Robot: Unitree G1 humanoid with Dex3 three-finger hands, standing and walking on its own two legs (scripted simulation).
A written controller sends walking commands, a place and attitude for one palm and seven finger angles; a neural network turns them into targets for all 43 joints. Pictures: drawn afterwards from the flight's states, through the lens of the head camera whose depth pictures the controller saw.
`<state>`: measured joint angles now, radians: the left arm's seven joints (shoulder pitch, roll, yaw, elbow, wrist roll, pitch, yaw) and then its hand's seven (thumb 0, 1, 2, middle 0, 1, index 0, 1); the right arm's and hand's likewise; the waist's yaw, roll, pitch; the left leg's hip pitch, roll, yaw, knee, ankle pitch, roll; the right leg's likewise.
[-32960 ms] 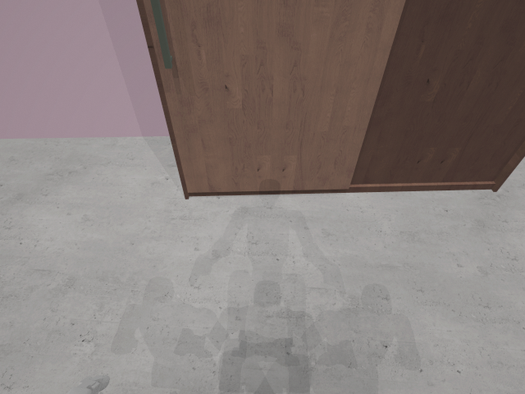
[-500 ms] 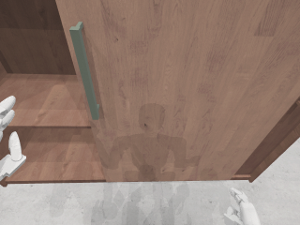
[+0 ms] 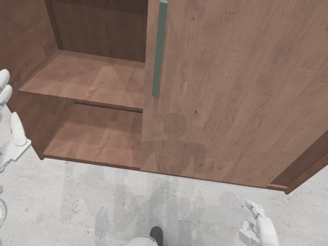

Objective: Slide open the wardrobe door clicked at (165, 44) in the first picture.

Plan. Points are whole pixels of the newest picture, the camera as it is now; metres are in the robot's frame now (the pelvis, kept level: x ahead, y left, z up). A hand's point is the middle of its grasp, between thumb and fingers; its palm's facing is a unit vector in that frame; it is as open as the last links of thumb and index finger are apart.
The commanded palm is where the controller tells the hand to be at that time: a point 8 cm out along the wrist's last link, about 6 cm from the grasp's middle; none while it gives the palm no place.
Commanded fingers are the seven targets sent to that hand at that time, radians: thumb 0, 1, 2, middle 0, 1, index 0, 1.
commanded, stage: stop stepping back and stand still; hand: left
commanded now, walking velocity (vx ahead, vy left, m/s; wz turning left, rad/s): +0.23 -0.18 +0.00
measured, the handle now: (159, 53) +0.67 +0.09 +0.15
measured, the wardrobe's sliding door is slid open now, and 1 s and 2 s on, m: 0.66 0.66 0.66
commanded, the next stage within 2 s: none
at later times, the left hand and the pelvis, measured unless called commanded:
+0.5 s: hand out of the picture +0.04 +0.35 +0.22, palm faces +0.29 -0.91 -0.30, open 7.4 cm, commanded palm -0.01 +0.42 +0.19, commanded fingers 0.00 0.90 0.90 -0.20 -0.30 -0.20 -0.30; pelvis -0.17 +0.12 +0.05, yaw -3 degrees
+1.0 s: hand out of the picture -0.07 +0.40 +0.21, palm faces +0.39 -0.78 -0.49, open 7.4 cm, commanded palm -0.13 +0.46 +0.19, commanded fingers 0.00 0.90 0.90 -0.20 -0.30 -0.20 -0.30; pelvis -0.27 +0.16 -0.01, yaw -1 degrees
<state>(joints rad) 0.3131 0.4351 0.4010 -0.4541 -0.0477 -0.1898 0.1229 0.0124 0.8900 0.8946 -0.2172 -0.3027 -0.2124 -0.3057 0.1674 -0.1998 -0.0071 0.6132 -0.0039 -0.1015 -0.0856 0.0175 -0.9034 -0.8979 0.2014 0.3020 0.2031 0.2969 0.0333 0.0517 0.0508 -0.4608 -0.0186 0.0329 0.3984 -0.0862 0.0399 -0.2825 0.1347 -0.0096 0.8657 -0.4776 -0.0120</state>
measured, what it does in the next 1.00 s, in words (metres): walks backwards: right foot, then left foot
